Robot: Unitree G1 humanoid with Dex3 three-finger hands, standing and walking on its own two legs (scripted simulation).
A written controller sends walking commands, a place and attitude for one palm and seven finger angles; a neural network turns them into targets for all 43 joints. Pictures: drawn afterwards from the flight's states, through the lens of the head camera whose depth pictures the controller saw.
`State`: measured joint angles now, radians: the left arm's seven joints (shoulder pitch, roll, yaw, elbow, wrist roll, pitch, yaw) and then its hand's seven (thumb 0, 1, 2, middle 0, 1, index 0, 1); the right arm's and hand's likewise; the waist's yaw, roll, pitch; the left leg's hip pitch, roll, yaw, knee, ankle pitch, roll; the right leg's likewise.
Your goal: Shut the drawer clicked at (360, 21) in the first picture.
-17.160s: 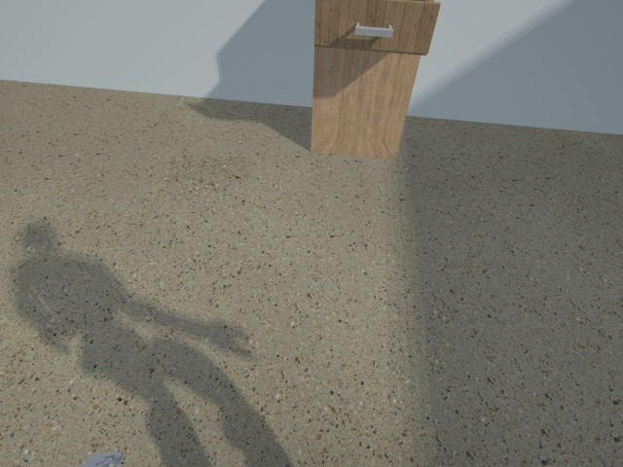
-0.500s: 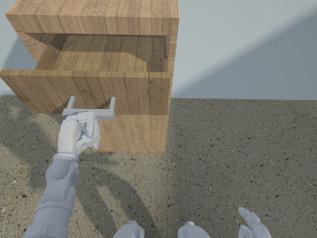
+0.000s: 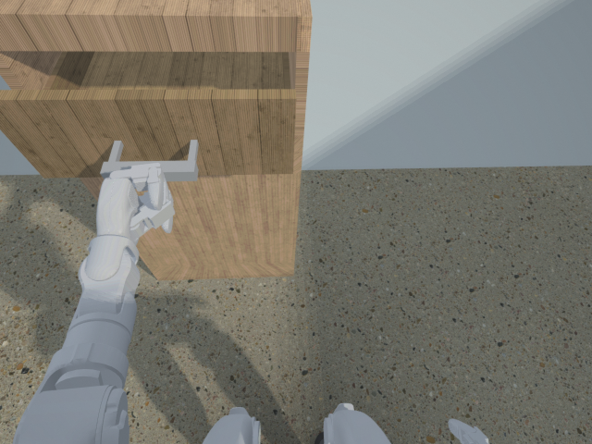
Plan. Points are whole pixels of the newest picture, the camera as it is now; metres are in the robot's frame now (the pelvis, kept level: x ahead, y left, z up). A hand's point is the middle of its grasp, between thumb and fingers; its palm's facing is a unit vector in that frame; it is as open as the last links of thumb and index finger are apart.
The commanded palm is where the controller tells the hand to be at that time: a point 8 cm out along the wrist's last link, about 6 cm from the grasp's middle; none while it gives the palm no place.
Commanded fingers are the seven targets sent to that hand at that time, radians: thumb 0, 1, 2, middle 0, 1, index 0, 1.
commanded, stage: push the drawer shut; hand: left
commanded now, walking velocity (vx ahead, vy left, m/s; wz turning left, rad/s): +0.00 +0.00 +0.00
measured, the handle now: (153, 159) +0.50 +0.20 +0.05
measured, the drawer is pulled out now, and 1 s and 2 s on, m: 0.10 0.00 0.00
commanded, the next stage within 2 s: pull the fist back off the drawer in 1.50 s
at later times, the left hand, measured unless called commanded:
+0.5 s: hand (177, 172) +0.48 +0.17 +0.05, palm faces +0.05 -1.00 -0.05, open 3.2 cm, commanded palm +0.46 +0.21 +0.06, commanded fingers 0.00 0.90 0.90 -1.40 -1.60 -1.40 -1.60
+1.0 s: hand (175, 150) +0.52 +0.18 +0.05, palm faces +0.05 -1.00 -0.05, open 2.8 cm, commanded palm +0.52 +0.21 +0.06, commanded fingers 0.00 0.90 0.90 -1.40 -1.60 -1.40 -1.60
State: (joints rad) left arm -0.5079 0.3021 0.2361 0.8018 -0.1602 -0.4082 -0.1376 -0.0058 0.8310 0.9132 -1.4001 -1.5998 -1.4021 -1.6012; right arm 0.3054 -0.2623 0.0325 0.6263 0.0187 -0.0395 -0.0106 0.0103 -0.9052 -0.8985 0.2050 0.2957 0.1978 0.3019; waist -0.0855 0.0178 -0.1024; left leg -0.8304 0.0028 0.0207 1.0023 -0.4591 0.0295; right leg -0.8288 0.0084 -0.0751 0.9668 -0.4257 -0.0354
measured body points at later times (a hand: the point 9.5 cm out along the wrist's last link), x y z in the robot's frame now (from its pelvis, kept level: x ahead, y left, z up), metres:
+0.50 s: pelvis -0.01 +0.00 -0.01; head +0.11 +0.01 +0.43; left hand +0.47 +0.22 +0.06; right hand +0.04 -0.26 -0.13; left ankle +0.01 +0.10 -0.68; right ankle +0.02 -0.10 -0.68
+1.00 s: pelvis +0.00 +0.00 -0.02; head +0.14 +0.02 +0.41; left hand +0.51 +0.23 +0.05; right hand -0.02 -0.26 -0.13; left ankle +0.01 +0.10 -0.68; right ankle +0.02 -0.10 -0.68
